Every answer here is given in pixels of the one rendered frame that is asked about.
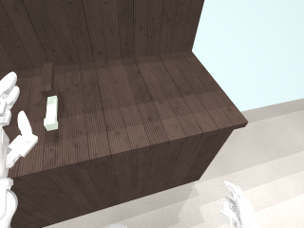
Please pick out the right robot hand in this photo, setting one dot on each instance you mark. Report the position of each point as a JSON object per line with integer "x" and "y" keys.
{"x": 242, "y": 209}

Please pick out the left robot forearm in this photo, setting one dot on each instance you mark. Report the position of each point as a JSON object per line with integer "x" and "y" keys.
{"x": 8, "y": 202}

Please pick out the left robot hand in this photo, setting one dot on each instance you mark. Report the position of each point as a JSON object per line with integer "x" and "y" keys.
{"x": 9, "y": 93}

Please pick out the tap lever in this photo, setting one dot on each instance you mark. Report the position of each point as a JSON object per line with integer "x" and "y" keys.
{"x": 50, "y": 121}

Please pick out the counter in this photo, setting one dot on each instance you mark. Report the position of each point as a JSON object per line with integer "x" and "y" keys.
{"x": 137, "y": 111}

